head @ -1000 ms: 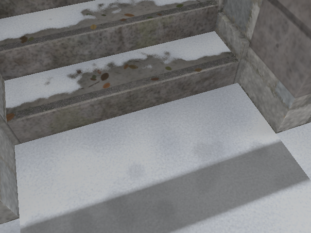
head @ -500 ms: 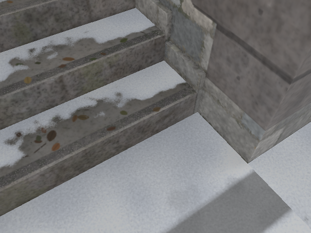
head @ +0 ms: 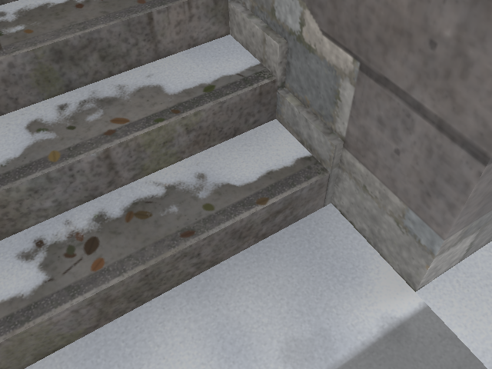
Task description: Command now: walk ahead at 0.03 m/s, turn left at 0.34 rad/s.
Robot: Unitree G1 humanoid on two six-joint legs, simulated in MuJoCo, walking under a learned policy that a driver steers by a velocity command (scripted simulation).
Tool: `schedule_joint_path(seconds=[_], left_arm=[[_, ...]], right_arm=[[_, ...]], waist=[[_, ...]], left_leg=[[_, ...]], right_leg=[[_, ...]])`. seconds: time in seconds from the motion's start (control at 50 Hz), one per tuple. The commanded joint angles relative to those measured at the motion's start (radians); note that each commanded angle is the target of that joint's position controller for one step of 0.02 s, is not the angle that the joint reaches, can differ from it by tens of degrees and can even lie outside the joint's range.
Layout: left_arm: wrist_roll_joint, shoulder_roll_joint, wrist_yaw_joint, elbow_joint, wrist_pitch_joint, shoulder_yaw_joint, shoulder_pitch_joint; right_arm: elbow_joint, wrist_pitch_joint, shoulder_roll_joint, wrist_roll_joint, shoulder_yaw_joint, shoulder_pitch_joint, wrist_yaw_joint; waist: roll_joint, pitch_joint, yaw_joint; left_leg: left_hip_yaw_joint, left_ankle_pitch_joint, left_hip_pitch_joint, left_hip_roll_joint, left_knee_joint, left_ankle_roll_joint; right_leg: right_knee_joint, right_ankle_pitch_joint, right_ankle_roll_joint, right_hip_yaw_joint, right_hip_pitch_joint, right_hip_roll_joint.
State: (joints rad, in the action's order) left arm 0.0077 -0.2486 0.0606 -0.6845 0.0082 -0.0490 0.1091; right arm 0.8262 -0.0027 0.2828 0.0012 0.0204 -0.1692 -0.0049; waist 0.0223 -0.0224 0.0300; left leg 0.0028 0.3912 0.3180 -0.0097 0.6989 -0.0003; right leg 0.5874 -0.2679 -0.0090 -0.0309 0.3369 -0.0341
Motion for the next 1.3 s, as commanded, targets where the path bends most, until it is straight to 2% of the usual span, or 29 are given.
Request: schedule_joint_path(seconds=[0.02,0.1,0.12,0.14,0.16,0.18,0.22,0.3,0.42,0.52,0.62,0.66,0.68,0.7,0.72,0.74,0.76,0.8,0.88,0.9,0.96,1.04,1.1,1.12,1.14,1.16,1.18,1.24,1.3], left_arm=[[0.004,-0.193,0.019,0.050,-0.004,-0.060,0.033],[-0.025,-0.188,0.020,0.034,0.011,-0.063,-0.073],[-0.022,-0.158,0.018,0.011,0.019,-0.058,-0.020],[0.008,-0.086,0.017,0.047,0.024,-0.038,-0.015],[0.010,-0.108,0.023,0.072,0.016,-0.040,-0.122],[-0.004,-0.132,0.023,0.059,0.013,-0.047,-0.097],[0.002,-0.172,0.027,0.018,0.004,-0.064,-0.048],[-0.007,-0.135,0.009,0.012,-0.004,-0.057,-0.012],[-0.007,-0.134,-0.002,0.037,-0.002,-0.056,-0.046],[-0.024,-0.140,-0.010,0.023,-0.037,-0.054,-0.056],[-0.014,-0.155,-0.044,0.009,-0.058,-0.060,-0.013],[-0.014,-0.153,-0.054,-0.006,-0.064,-0.063,0.042],[-0.013,-0.163,-0.053,-0.020,-0.063,-0.070,0.074],[-0.004,-0.208,-0.048,-0.021,-0.056,-0.080,0.094],[0.015,-0.281,-0.040,0.001,-0.043,-0.087,0.045],[0.045,-0.261,-0.045,0.019,-0.046,-0.085,0.022],[0.033,-0.214,-0.041,0.040,-0.050,-0.070,-0.036],[-0.003,-0.148,-0.031,0.050,-0.043,-0.046,-0.072],[0.009,-0.164,-0.016,0.044,-0.023,-0.039,-0.006],[0.023,-0.165,-0.017,0.049,-0.016,-0.037,0.003],[0.026,-0.216,-0.028,0.050,0.000,-0.050,0.008],[-0.009,-0.249,-0.042,0.044,0.006,-0.060,0.006],[-0.032,-0.215,-0.048,0.013,-0.009,-0.041,0.022],[-0.010,-0.168,-0.055,-0.006,-0.024,-0.021,0.072],[0.052,-0.080,-0.069,0.018,-0.039,0.012,0.079],[0.021,-0.134,-0.052,0.029,-0.039,-0.009,0.017],[-0.001,-0.203,-0.043,0.020,-0.032,-0.029,0.007],[-0.001,-0.187,-0.036,-0.025,-0.005,-0.035,0.047],[0.005,-0.126,-0.034,-0.041,0.003,-0.007,0.050]], right_arm=[[-0.077,0.014,0.085,-0.010,0.031,-0.001,-0.007],[-0.041,0.034,0.092,-0.001,0.053,-0.110,-0.024],[-0.049,0.031,0.115,0.008,0.063,-0.107,-0.026],[-0.092,0.030,0.253,0.008,0.094,-0.084,-0.009],[-0.113,0.011,0.265,0.051,0.089,-0.140,-0.012],[-0.122,-0.010,0.250,0.052,0.086,-0.105,-0.011],[-0.155,-0.011,0.203,0.012,0.078,0.009,0.010],[-0.170,0.013,0.170,-0.001,0.065,-0.018,0.034],[-0.196,0.017,0.197,-0.013,0.087,-0.049,0.038],[-0.215,0.037,0.201,-0.001,0.093,-0.045,0.051],[-0.248,0.040,0.207,-0.003,0.103,-0.007,0.032],[-0.260,0.046,0.204,-0.026,0.105,0.027,0.035],[-0.266,0.049,0.192,-0.037,0.101,0.030,0.038],[-0.270,0.049,0.153,-0.033,0.091,0.000,0.039],[-0.280,0.043,0.115,-0.026,0.081,-0.057,0.034],[-0.278,0.034,0.216,-0.013,0.114,-0.062,0.033],[-0.257,0.037,0.268,-0.011,0.133,-0.077,0.032],[-0.221,0.058,0.206,-0.011,0.124,-0.100,0.035],[-0.266,0.058,0.153,-0.031,0.103,-0.027,0.024],[-0.272,0.058,0.153,-0.010,0.094,-0.009,0.026],[-0.290,0.046,0.120,0.002,0.073,-0.007,0.023],[-0.282,0.031,0.113,-0.010,0.058,-0.026,0.004],[-0.253,0.029,0.125,-0.014,0.064,-0.094,0.008],[-0.258,0.031,0.170,-0.005,0.072,-0.114,0.020],[-0.285,0.039,0.249,0.016,0.078,-0.117,0.040],[-0.278,0.022,0.195,0.047,0.062,-0.086,0.028],[-0.274,0.004,0.155,0.044,0.051,-0.058,0.016],[-0.244,-0.003,0.150,0.014,0.046,0.014,0.015],[-0.229,0.005,0.128,0.025,0.034,0.031,0.028]], waist=[[-0.219,0.123,-0.037],[-0.145,0.114,0.035],[-0.031,0.079,0.022],[0.301,0.041,-0.017],[0.247,0.096,0.065],[0.134,0.098,0.031],[0.044,0.091,-0.016],[0.076,0.131,-0.021],[0.115,0.093,-0.003],[0.144,0.050,0.016],[0.137,0.095,-0.005],[0.114,0.101,-0.048],[0.095,0.110,-0.062],[0.003,0.138,-0.048],[-0.252,0.103,0.012],[-0.261,0.077,0.002],[-0.181,0.057,0.024],[-0.130,0.036,0.020],[-0.161,0.008,-0.039],[-0.172,0.005,-0.059],[-0.174,0.065,-0.069],[-0.192,0.081,-0.070],[-0.153,0.078,-0.017],[-0.072,0.118,-0.018],[0.204,0.185,-0.055],[0.258,0.158,-0.008],[0.177,0.120,0.002],[0.120,0.066,-0.026],[0.103,0.082,-0.034]], left_leg=[[0.014,0.174,0.148,0.024,0.142,-0.001],[0.063,-0.139,-0.091,0.002,-0.105,-0.034],[-0.019,-0.278,-0.140,0.022,-0.229,-0.067],[-0.439,-0.546,-0.203,0.289,-0.361,-0.204],[-0.608,-0.625,-0.190,0.394,-0.421,-0.350],[-0.531,-0.616,-0.207,0.369,-0.395,-0.340],[-0.394,-0.555,-0.222,0.266,-0.347,-0.235],[-0.343,-0.531,-0.230,0.201,-0.358,-0.220],[-0.431,-0.325,-0.233,0.184,-0.374,-0.219],[-0.496,-0.154,-0.164,0.155,-0.397,-0.200],[-0.567,-0.330,-0.161,0.145,-0.368,-0.207],[-0.579,-0.367,-0.144,0.119,-0.318,-0.182],[-0.556,-0.327,-0.101,0.086,-0.285,-0.149],[-0.485,-0.116,0.016,0.026,-0.169,-0.099],[-0.272,0.194,0.208,-0.148,0.045,-0.033],[-0.216,0.261,0.262,-0.128,0.273,0.015],[-0.203,0.183,0.249,-0.076,0.394,0.041],[-0.178,0.057,0.268,-0.059,0.505,0.071],[-0.093,-0.019,0.334,-0.016,0.471,0.114],[-0.089,-0.004,0.342,-0.005,0.424,0.131],[-0.051,0.051,0.238,0.031,0.263,0.147],[0.018,0.036,0.080,0.021,0.026,0.117],[0.017,-0.242,-0.144,0.001,-0.344,0.035],[-0.088,-0.419,-0.300,0.080,-0.384,0.007],[-0.357,-0.820,-0.451,0.332,-0.315,-0.089],[-0.421,-0.779,-0.264,0.405,-0.342,-0.274],[-0.354,-0.682,-0.230,0.349,-0.361,-0.287],[-0.230,-0.628,-0.196,0.247,-0.350,-0.203],[-0.178,-0.587,-0.152,0.215,-0.344,-0.206]], right_leg=[[-0.158,0.599,0.235,0.287,-0.211,-0.342],[-0.082,0.345,0.107,0.091,-0.040,-0.229],[0.045,0.140,0.038,0.005,0.035,-0.160],[0.328,-0.251,-0.067,-0.109,0.285,-0.004],[0.545,-0.449,-0.060,0.066,0.332,0.061],[0.626,-0.390,-0.046,0.123,0.356,0.035],[0.607,-0.223,-0.046,0.132,0.373,0.000],[0.563,-0.097,-0.069,0.121,0.302,0.035],[0.307,-0.061,-0.084,0.147,0.257,0.066],[0.170,-0.084,-0.077,0.148,0.170,0.075],[0.026,-0.086,-0.049,0.143,0.018,0.099],[-0.148,-0.002,-0.033,0.134,-0.080,0.094],[-0.253,0.103,-0.018,0.128,-0.170,0.066],[-0.267,0.163,0.034,0.226,-0.303,-0.073],[-0.275,0.374,0.159,0.438,-0.347,-0.267],[-0.306,0.411,0.269,0.545,-0.221,-0.376],[-0.301,0.362,0.259,0.462,-0.182,-0.341],[-0.289,0.228,0.196,0.312,-0.177,-0.226],[-0.301,0.287,0.223,0.188,-0.243,-0.188],[-0.293,0.353,0.236,0.174,-0.272,-0.192],[-0.243,0.480,0.251,0.138,-0.311,-0.207],[-0.213,0.499,0.259,0.150,-0.275,-0.230],[-0.136,0.399,0.184,0.128,-0.198,-0.207],[-0.078,0.256,0.099,0.084,-0.109,-0.160],[0.128,-0.209,-0.004,-0.013,0.073,-0.063],[0.252,-0.415,-0.039,0.037,0.100,-0.021],[0.362,-0.395,-0.051,0.063,0.101,-0.033],[0.414,-0.265,-0.080,0.079,0.126,-0.034],[0.257,-0.199,-0.095,0.056,0.029,-0.019]])
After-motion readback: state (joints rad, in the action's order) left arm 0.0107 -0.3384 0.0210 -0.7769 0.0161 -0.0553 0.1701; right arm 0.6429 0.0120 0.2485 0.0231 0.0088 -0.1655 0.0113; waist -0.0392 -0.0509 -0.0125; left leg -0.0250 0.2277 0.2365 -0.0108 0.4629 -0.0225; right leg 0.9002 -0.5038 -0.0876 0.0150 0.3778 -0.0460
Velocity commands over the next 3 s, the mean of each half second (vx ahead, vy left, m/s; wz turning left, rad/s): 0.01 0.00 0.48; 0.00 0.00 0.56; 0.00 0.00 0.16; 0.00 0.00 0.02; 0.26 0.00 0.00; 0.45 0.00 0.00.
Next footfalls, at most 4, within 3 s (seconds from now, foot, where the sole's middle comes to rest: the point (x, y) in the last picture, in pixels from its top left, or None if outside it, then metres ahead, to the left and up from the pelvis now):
0.70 right None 0.08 -0.09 -0.77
1.12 left None -0.06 0.14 -0.77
1.44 right None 0.08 -0.08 -0.77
2.76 right None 0.41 0.14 -0.77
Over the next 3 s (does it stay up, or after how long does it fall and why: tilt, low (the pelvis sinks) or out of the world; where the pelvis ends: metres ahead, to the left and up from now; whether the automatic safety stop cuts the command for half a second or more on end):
stays up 0.32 0.17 0.02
